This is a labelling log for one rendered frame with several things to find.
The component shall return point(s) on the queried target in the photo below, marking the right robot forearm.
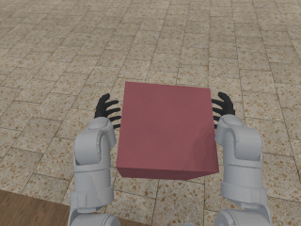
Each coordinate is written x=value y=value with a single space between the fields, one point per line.
x=242 y=173

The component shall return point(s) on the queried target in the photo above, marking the carton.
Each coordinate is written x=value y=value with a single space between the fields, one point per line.
x=166 y=132

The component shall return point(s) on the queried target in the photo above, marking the robot left hand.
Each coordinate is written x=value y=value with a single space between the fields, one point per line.
x=102 y=112

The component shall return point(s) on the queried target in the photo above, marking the robot right hand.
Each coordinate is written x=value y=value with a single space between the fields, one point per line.
x=227 y=106

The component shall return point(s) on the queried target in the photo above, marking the robot right upper arm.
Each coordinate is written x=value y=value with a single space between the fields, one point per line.
x=238 y=217

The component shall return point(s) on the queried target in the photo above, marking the left robot forearm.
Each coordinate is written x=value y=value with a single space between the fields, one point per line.
x=91 y=166

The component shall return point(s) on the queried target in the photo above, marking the robot left upper arm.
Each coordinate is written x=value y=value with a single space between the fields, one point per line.
x=96 y=220

